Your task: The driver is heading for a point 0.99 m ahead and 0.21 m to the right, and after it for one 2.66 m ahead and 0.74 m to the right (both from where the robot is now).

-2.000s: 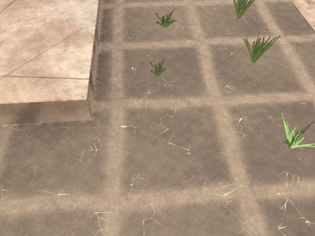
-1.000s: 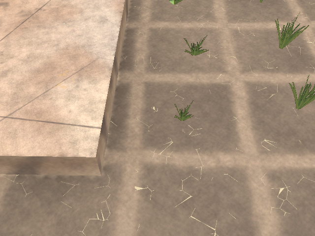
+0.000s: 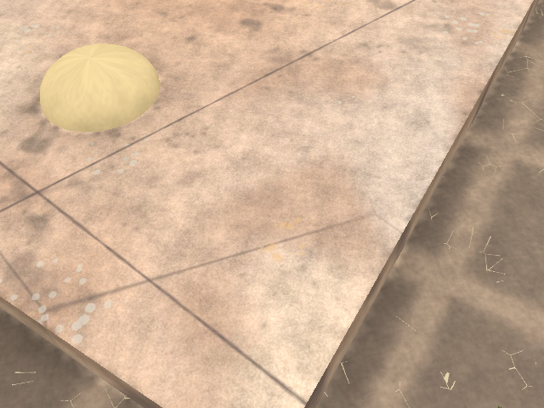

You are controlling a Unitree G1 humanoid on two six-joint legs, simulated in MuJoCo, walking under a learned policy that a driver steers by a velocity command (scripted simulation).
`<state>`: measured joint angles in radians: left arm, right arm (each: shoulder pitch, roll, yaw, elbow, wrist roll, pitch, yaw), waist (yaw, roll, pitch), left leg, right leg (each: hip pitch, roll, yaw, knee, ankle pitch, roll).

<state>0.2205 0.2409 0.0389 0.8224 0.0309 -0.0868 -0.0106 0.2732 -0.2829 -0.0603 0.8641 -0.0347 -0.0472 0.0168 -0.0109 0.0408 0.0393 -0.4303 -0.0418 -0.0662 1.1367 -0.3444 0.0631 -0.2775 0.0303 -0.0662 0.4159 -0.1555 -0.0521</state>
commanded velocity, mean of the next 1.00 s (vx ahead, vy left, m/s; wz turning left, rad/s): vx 0.34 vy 0.00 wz -0.13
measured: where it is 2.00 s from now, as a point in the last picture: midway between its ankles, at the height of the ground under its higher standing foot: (378, 392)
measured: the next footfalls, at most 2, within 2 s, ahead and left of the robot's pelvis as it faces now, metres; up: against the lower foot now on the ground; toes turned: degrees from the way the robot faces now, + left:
left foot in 0.30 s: +0.21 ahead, +0.11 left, +0.00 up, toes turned +4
right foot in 0.74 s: +0.54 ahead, -0.08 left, +0.16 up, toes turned -11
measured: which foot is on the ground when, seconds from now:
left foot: up 0.00-0.28, down 0.30-0.78, up 0.80-1.00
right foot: down 0.00-0.30, up 0.32-0.72, down 0.74-1.00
